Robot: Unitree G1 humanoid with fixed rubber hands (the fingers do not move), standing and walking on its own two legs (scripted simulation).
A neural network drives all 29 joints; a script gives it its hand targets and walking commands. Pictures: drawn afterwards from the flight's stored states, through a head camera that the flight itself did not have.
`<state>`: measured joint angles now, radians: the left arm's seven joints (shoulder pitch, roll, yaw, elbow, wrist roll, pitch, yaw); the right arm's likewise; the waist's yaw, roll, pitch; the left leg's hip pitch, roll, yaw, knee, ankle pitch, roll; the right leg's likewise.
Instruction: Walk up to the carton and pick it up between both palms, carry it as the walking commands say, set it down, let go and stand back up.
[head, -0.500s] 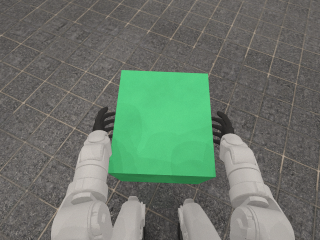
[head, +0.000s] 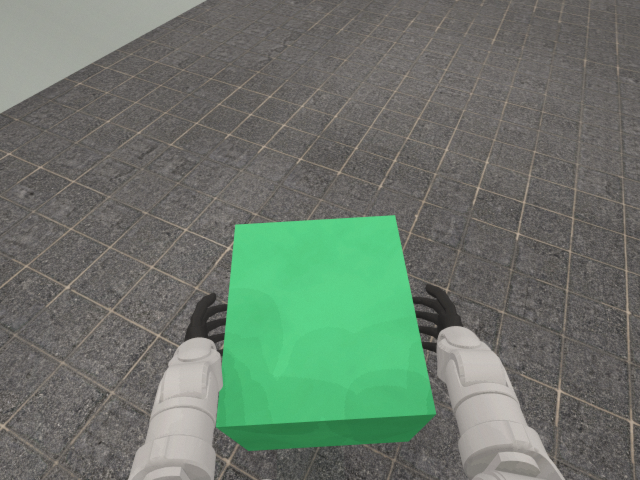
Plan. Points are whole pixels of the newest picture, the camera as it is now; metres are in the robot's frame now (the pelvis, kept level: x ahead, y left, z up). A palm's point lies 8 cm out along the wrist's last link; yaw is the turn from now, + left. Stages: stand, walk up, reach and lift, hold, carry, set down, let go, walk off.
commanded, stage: reach and lift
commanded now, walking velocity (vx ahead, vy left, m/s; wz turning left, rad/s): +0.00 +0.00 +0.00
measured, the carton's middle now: (321, 333) +0.36 +0.01 -0.11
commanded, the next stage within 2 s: none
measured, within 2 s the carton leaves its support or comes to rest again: neither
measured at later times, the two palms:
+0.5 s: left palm (190, 322) +0.31 +0.18 +0.03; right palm (464, 300) +0.32 -0.15 +0.07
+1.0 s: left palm (181, 317) +0.28 +0.17 +0.09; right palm (497, 309) +0.29 -0.16 +0.11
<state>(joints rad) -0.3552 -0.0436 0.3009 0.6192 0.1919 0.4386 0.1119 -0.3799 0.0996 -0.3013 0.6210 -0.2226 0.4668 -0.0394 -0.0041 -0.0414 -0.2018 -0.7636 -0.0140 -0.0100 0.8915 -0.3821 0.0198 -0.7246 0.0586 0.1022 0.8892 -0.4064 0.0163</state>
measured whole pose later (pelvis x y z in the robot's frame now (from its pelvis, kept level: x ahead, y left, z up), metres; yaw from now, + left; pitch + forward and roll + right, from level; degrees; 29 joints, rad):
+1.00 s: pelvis -0.02 +0.00 +0.04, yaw +1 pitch -5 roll -1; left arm -0.41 -0.04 0.24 0.52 0.19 0.75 0.12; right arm -0.41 0.11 -0.32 0.48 -0.26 0.72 -0.04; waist 0.00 -0.04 -0.11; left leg -0.25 -0.01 -0.02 0.59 -0.26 0.02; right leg -0.21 0.04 0.11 0.57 -0.29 0.02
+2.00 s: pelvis -0.01 -0.01 +0.04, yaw +1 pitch -6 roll +0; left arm -0.35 -0.13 0.30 0.39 0.22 0.77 0.15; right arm -0.37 0.12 -0.32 0.47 -0.28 0.73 -0.04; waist 0.00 -0.03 -0.09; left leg -0.17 -0.01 -0.02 0.52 -0.24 0.01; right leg -0.13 0.04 0.11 0.50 -0.27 0.01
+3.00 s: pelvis +0.00 -0.01 +0.05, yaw +1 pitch -6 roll +0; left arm -0.30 -0.13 0.30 0.34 0.22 0.77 0.14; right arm -0.35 0.12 -0.28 0.45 -0.29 0.73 -0.04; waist 0.00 -0.03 -0.07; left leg -0.16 -0.01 -0.02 0.49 -0.23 0.01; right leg -0.12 0.04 0.11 0.49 -0.27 0.01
